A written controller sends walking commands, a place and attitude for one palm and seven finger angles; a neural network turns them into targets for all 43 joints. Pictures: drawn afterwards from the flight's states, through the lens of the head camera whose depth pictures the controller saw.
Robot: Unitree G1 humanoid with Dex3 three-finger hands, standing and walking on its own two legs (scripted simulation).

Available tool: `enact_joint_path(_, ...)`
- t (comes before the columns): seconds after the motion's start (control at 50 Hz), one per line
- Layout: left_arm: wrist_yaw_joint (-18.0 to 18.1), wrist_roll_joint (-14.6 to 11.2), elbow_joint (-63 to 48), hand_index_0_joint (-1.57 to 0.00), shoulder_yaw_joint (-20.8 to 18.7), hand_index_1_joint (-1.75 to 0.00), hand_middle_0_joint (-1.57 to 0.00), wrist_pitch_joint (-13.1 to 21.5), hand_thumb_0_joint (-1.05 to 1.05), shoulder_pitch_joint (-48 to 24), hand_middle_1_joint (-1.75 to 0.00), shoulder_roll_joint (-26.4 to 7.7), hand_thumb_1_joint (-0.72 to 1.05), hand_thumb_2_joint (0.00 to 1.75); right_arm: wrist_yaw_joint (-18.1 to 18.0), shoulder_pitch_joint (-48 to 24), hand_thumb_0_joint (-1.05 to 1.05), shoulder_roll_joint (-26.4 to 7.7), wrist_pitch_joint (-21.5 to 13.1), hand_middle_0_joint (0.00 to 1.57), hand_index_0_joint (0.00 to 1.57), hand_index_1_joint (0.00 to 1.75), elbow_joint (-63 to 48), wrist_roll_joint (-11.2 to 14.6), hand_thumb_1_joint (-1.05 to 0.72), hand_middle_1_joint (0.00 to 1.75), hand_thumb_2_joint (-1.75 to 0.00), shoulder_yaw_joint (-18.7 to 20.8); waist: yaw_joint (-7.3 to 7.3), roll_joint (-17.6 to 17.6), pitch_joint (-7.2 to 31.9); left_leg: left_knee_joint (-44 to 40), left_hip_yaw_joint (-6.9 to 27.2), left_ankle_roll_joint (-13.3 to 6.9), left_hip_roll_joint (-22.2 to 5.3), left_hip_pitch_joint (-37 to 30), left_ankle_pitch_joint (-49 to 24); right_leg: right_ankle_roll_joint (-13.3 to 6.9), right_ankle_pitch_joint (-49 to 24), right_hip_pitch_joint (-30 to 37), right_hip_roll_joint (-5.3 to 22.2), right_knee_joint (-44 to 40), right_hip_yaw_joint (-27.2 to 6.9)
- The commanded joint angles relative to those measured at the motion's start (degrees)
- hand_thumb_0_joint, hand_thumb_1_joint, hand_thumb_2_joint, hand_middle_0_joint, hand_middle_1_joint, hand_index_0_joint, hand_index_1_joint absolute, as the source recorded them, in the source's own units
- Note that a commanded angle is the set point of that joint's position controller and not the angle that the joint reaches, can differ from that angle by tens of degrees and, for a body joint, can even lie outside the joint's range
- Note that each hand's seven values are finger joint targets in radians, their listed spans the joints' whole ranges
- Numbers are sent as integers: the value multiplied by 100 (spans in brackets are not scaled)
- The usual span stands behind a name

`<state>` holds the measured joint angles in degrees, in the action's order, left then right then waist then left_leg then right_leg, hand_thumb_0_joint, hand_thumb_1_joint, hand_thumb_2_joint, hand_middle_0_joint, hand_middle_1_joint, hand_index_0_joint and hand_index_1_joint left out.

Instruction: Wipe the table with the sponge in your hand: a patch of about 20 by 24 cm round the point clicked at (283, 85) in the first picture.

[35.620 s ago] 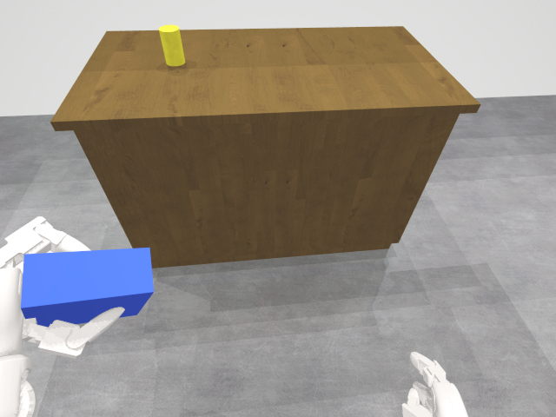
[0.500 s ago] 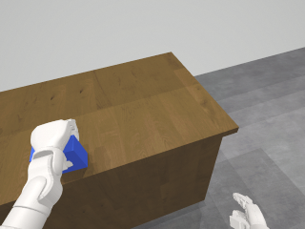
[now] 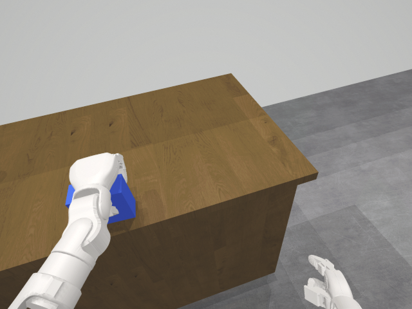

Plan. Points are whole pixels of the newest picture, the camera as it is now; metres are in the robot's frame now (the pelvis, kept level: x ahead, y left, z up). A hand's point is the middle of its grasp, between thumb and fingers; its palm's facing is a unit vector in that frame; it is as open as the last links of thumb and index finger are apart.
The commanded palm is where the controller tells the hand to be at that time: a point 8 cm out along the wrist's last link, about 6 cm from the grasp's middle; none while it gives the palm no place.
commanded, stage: wipe forward along the third lane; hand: left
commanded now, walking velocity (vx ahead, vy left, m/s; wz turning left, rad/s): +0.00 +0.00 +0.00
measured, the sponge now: (107, 206) +0.30 +0.27 +0.03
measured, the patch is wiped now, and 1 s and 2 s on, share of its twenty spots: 0.65 0.70 0.90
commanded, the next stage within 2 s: wipe back along the third lane in 1.54 s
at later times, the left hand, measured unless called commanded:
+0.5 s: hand (111, 172) +0.36 +0.27 +0.09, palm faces -0.10 -0.01 -0.99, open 9.2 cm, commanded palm +0.35 +0.26 +0.12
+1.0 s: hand (114, 156) +0.40 +0.28 +0.09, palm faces -0.13 +0.02 -0.99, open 9.2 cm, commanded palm +0.41 +0.28 +0.12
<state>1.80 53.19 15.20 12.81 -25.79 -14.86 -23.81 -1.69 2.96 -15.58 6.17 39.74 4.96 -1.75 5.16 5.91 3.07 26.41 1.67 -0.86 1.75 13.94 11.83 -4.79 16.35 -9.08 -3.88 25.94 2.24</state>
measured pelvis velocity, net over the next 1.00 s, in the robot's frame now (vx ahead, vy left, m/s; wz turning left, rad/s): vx -0.02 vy -0.03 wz -0.03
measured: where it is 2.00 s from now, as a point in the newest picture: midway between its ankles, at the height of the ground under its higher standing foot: outside the picture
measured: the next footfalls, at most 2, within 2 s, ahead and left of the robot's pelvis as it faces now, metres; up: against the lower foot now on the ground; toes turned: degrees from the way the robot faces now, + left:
none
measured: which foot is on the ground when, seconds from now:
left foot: down 0.00-1.00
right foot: down 0.00-1.00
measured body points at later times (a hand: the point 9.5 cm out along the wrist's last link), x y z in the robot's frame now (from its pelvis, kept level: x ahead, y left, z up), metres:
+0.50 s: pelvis -0.02 -0.02 -0.01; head -0.02 -0.06 +0.44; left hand +0.36 +0.26 +0.14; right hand +0.12 -0.27 -0.14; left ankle +0.02 +0.11 -0.74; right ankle -0.03 -0.06 -0.74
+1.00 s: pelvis -0.02 -0.03 -0.01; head +0.01 -0.06 +0.43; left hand +0.41 +0.27 +0.14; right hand +0.06 -0.31 -0.15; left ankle +0.02 +0.11 -0.74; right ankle -0.03 -0.07 -0.74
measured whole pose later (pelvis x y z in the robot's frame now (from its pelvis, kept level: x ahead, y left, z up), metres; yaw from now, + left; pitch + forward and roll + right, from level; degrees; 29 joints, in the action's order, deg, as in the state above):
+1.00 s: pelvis -0.02 -0.03 -0.01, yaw -1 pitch +9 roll +0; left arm 3.5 56.4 58.1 1.9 -8.2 -42.3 -35.0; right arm -2.0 13.9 -17.9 7.6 42.3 5.3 -0.1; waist -2.1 4.3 6.2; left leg 35.0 3.1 -2.6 -1.1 30.2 14.2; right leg -7.7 16.5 -24.8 -7.6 32.3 2.8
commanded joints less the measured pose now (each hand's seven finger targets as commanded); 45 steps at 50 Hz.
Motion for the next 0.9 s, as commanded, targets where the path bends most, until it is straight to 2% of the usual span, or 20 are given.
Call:
enact_joint_path(0.0, 120, -31, -313, -120, -393, -160, -120, 241, 0, -2014, -160, -617, 10, 130, -66, -888, 0, -629, -224, 20, 20, 30, -831, 7, -90, 30, -90, 191, -292, -907, 719, -128, -41, -274, 126, -422, -611, 135, -1452, -157, 161, -496, -521)
enact_joint_path(0.04, 102, -1, -63, -120, -577, -160, -120, 303, 0, -1967, -160, -817, 10, 130, -96, -806, 0, -666, -185, 20, 20, 30, -779, -14, -90, 30, -90, 213, -281, -948, 754, -92, -72, -278, 153, -336, -645, 151, -1625, -75, 168, -506, -589)
enact_joint_path(0.06, 95, 59, -43, -120, -781, -160, -120, 348, 0, -2022, -160, -1091, 10, 130, -112, -785, 0, -709, -171, 20, 20, 30, -782, -15, -90, 30, -90, 214, -249, -946, 838, -115, -63, -277, 151, -328, -637, 125, -1627, -43, 164, -500, -687)
enact_joint_path(0.1, 75, 72, 228, -120, -628, -160, -120, 422, 0, -2060, -160, -891, 10, 130, -126, -704, 0, -685, -161, 20, 20, 30, -761, -10, -90, 30, -90, 225, -318, -1097, 802, -41, -104, -285, 164, -230, -662, 166, -1763, -69, 179, -473, -632)
enact_joint_path(0.14, 52, 95, 345, -120, -570, -160, -120, 499, 0, -2148, -160, -855, 10, 130, -133, -654, 0, -697, -124, 20, 20, 30, -765, -5, -90, 30, -90, 239, -338, -990, 766, -49, -110, -283, 165, -161, -559, 176, -1599, -158, 179, -498, -638)
enact_joint_path(0.16, 60, 136, 478, -120, -756, -160, -120, 538, 0, -2234, -160, -1090, 10, 130, -144, -626, 0, -723, -124, 20, 20, 30, -753, 6, -90, 30, -90, 238, -319, -848, 682, -89, -81, -280, 152, -139, -463, 133, -1399, -270, 160, -514, -699)
enact_joint_path(0.22, 52, 139, 921, -120, -665, -160, -120, 659, 0, -2471, -160, -1021, 10, 130, -160, -440, 0, -745, -123, 20, 20, 30, -689, 3, -90, 30, -90, 266, -396, -933, 623, 1, -106, -287, 159, 29, -331, 178, -1306, -372, 177, -502, -653)
enact_joint_path(0.26, 64, 166, 1142, -120, -945, -160, -120, 757, 0, -2552, -160, -1375, 10, 130, -196, -414, 0, -773, -106, 20, 20, 30, -703, 6, -90, 30, -90, 256, -338, -934, 680, -24, -89, -286, 158, 158, -259, 167, -1168, -360, 180, -512, -733)
enact_joint_path(0.32, 108, 185, 1560, -120, -813, -160, -120, 930, 0, -2793, -160, -1258, 10, 130, -211, -194, 0, -789, -122, 20, 20, 30, -626, 7, -90, 30, -90, 305, -431, -1048, 702, 89, -112, -297, 162, 315, -63, 216, -922, -513, 195, -494, -707)
enact_joint_path(0.36, 125, 237, 1778, -120, -999, -160, -120, 1037, 0, -2883, -160, -1498, 10, 130, -210, -150, 0, -802, -113, 20, 20, 30, -634, 23, -90, 30, -90, 296, -393, -947, 769, 78, -75, -293, 146, 445, -28, 186, -821, -555, 190, -474, -770)
enact_joint_path(0.38, 146, 240, 1891, -120, -811, -160, -120, 1095, 0, -3089, -160, -1354, 10, 130, -213, -48, 0, -809, -119, 20, 20, 30, -608, 18, -90, 30, -90, 310, -487, -1052, 722, 148, -94, -311, 160, 473, 8, 223, -828, -599, 204, -440, -719)
enact_joint_path(0.4, 184, 265, 2041, -120, -904, -160, -120, 1133, 0, -3143, -160, -1483, 10, 130, -208, 11, 0, -829, -121, 20, 20, 30, -572, 19, -90, 30, -90, 328, -483, -976, 771, 181, -92, -303, 152, 542, 70, 223, -732, -656, 206, -434, -762)
enact_joint_path(0.42, 196, 275, 2098, -120, -784, -160, -120, 1180, 0, -3307, -160, -1374, 10, 130, -203, 64, 0, -821, -127, 20, 20, 30, -567, 20, -90, 30, -90, 330, -540, -976, 744, 218, -90, -310, 156, 584, 117, 236, -674, -722, 217, -429, -730)
enact_joint_path(0.44, 230, 299, 2262, -120, -960, -160, -120, 1212, 0, -3330, -160, -1599, 10, 130, -201, 123, 0, -841, -122, 20, 20, 30, -529, 15, -90, 30, -90, 340, -509, -925, 774, 239, -79, -307, 143, 645, 152, 226, -610, -737, 217, -428, -789)
enact_joint_path(0.5, 308, 308, 2484, -120, -832, -160, -120, 1367, 0, -3658, -160, -1491, 10, 130, -192, 293, 0, -831, -127, 20, 20, 30, -512, 21, -90, 30, -90, 364, -595, -923, 851, 319, -67, -322, 140, 740, 225, 243, -479, -851, 219, -377, -743)
enact_joint_path(0.56, 395, 299, 2661, -120, -1092, -160, -120, 1501, 0, -3818, -160, -1800, 10, 130, -172, 403, 0, -840, -120, 20, 20, 30, -482, 16, -90, 30, -90, 385, -575, -899, 1128, 411, -50, -318, 113, 913, 147, 241, -707, -697, 263, -342, -906)
enact_joint_path(0.64, 483, 315, 3094, -120, -1012, -160, -120, 1564, 0, -3964, -160, -1802, 10, 130, -132, 588, 0, -882, -97, 20, 20, 30, -386, 22, -90, 30, -90, 400, -688, -942, 1048, 542, -59, -323, 85, 1134, 220, 276, -783, -791, 300, -295, -986)
enact_joint_path(0.66, 495, 300, 3079, -120, -1159, -160, -120, 1590, 0, -3985, -160, -1931, 10, 130, -117, 593, 0, -880, -83, 20, 20, 30, -406, 20, -90, 30, -90, 407, -638, -939, 1195, 527, -26, -321, 81, 1165, 130, 256, -948, -686, 292, -268, -1016)
enact_joint_path(0.78, 543, 356, 3472, -120, -1368, -160, -120, 1652, 0, -4143, -160, -2371, 10, 130, -80, 804, 0, -959, -24, 20, 20, 30, -321, 12, -90, 30, -90, 407, -740, -956, 1305, 688, -21, -307, 58, 1502, 112, 330, -1510, -465, 389, -156, -1200)
enact_joint_path(0.88, 492, 459, 3695, -120, -1388, -160, -120, 1694, 0, -4419, -160, -2634, 10, 130, -66, 906, 0, -993, -14, 20, 20, 30, -326, 21, -90, 30, -90, 389, -836, -836, 1240, 759, -9, -311, 39, 1687, 226, 356, -1469, -514, 429, -163, -1319)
